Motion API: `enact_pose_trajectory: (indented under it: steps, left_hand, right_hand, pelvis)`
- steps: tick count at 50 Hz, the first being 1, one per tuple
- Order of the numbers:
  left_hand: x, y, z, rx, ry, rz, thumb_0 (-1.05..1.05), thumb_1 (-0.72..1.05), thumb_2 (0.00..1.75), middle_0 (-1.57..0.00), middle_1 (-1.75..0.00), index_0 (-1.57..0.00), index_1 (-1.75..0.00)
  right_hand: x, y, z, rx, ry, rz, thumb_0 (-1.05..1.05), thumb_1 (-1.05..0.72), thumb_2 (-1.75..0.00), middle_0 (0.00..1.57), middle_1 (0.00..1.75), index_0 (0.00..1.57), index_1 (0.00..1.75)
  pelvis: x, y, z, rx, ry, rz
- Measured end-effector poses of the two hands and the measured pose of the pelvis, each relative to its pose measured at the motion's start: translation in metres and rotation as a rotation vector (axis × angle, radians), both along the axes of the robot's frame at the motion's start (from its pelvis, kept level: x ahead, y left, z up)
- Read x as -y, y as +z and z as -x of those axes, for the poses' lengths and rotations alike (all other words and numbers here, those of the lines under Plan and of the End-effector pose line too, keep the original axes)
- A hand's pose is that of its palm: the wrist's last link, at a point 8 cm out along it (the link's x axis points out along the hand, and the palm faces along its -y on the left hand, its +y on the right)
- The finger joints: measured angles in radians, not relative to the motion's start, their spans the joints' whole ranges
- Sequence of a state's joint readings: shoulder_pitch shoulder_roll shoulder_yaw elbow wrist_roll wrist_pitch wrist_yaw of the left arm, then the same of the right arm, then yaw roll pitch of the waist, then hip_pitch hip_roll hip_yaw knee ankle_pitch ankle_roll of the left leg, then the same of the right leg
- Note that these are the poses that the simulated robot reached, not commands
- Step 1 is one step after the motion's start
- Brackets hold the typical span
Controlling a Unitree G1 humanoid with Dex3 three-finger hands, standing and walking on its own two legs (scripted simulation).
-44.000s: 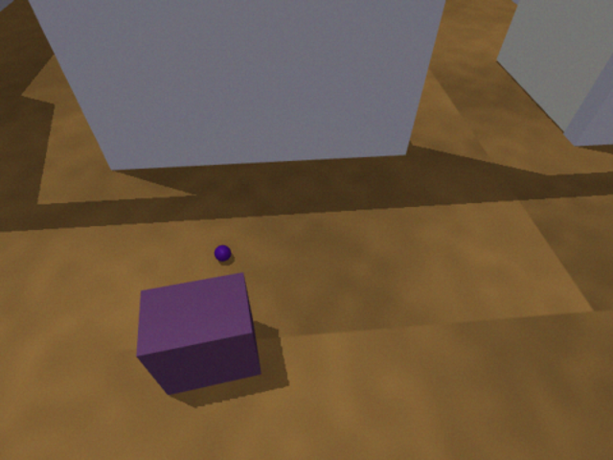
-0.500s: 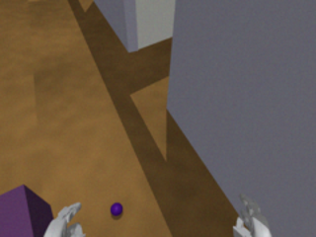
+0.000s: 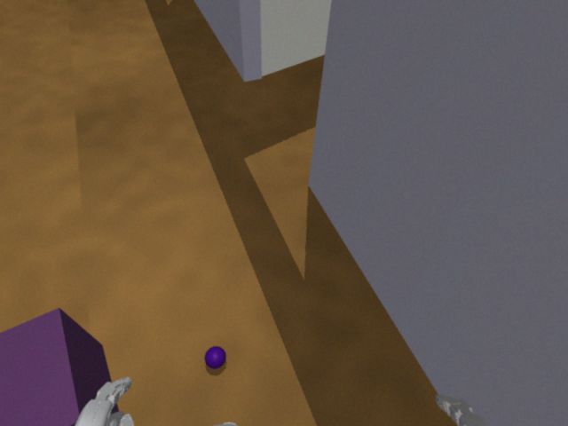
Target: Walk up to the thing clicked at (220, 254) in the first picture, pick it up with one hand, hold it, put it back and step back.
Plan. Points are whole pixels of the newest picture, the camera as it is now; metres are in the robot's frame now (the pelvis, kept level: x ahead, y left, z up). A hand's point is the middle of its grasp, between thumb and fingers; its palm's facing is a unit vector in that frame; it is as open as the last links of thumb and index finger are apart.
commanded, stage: stand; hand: left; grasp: from above
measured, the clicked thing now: (215, 357) +0.42 +0.22 -0.71
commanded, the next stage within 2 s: none
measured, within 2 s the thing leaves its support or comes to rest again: neither
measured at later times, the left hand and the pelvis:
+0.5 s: hand out of the picture +0.04 +0.24 -0.13, palm faces +0.03 -0.95 -0.32, open 7.4 cm; pelvis +0.00 +0.01 +0.04, yaw +0 degrees
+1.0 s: hand out of the picture +0.05 +0.24 -0.12, palm faces +0.01 -0.95 -0.32, open 7.4 cm; pelvis +0.00 +0.00 +0.04, yaw -1 degrees
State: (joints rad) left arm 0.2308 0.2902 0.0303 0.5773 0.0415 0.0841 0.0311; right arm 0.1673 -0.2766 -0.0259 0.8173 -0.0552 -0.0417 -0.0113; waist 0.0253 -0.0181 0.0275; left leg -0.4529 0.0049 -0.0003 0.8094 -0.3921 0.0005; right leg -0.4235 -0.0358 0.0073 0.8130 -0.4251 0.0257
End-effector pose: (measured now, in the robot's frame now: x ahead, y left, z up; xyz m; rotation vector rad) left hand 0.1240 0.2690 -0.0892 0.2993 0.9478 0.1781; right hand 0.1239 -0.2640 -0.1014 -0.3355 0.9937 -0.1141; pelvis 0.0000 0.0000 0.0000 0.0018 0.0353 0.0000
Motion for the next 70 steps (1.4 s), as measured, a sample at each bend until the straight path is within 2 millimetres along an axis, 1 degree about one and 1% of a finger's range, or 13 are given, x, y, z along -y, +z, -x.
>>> enact_pose_trajectory:
  steps: [6, 12, 17, 23, 32, 43, 53, 70]
  left_hand:
    - [-0.011, -0.009, 0.036, -0.122, 0.051, 0.004, 0.01, 0.91, 0.90, -0.21, -0.30, -0.20, -0.30]
    - [-0.013, -0.011, 0.063, -0.210, 0.087, 0.026, 0.01, 0.91, 0.90, -0.21, -0.30, -0.20, -0.30]
    - [-0.012, -0.008, 0.078, -0.262, 0.104, 0.034, 0.01, 0.91, 0.90, -0.21, -0.30, -0.20, -0.30]
    - [-0.015, -0.003, 0.087, -0.292, 0.115, 0.026, 0.01, 0.91, 0.90, -0.21, -0.30, -0.20, -0.30]
    - [-0.019, 0.003, 0.091, -0.305, 0.115, 0.004, 0.01, 0.91, 0.90, -0.21, -0.30, -0.20, -0.30]
    - [-0.014, 0.003, 0.089, -0.321, 0.107, 0.005, 0.01, 0.91, 0.90, -0.21, -0.30, -0.20, -0.30]
    - [-0.011, 0.003, 0.077, -0.317, 0.090, 0.013, 0.00, 0.91, 0.90, -0.21, -0.30, -0.20, -0.30]
    - [-0.013, 0.008, 0.053, -0.285, 0.073, 0.007, 0.00, 0.91, 0.90, -0.21, -0.30, -0.20, -0.30]
  right_hand:
    - [0.009, 0.004, 0.028, -0.087, -0.066, 0.012, 0.01, -0.90, -0.89, 0.20, 0.30, 0.21, 0.30]
    - [0.004, 0.007, 0.046, -0.146, -0.100, 0.003, 0.01, -0.91, -0.89, 0.20, 0.30, 0.20, 0.30]
    - [-0.003, 0.008, 0.055, -0.178, -0.115, -0.015, 0.01, -0.91, -0.89, 0.20, 0.30, 0.20, 0.30]
    - [-0.005, 0.008, 0.063, -0.200, -0.125, -0.031, 0.01, -0.90, -0.89, 0.20, 0.30, 0.20, 0.30]
    - [0.004, 0.010, 0.070, -0.218, -0.138, -0.030, 0.01, -0.90, -0.89, 0.20, 0.30, 0.21, 0.30]
    - [0.019, 0.014, 0.076, -0.239, -0.149, -0.011, 0.01, -0.91, -0.89, 0.20, 0.30, 0.20, 0.30]
    - [0.025, 0.015, 0.076, -0.256, -0.152, -0.002, 0.01, -0.91, -0.89, 0.20, 0.30, 0.20, 0.30]
    - [0.024, 0.017, 0.063, -0.234, -0.151, -0.007, 0.01, -0.91, -0.89, 0.20, 0.30, 0.20, 0.30]
  pelvis:
    - [-0.004, 0.011, -0.002, 0.035, 0.001, 0.007]
    - [-0.008, 0.022, -0.003, 0.062, -0.001, 0.010]
    - [-0.010, 0.030, -0.002, 0.079, -0.003, 0.008]
    - [-0.010, 0.035, 0.001, 0.095, -0.005, 0.003]
    - [-0.006, 0.039, 0.005, 0.102, -0.005, 0.001]
    - [0.000, 0.041, 0.006, 0.100, -0.007, 0.004]
    - [0.002, 0.042, 0.003, 0.090, -0.012, 0.004]
    - [0.002, 0.043, -0.004, 0.084, -0.020, 0.004]
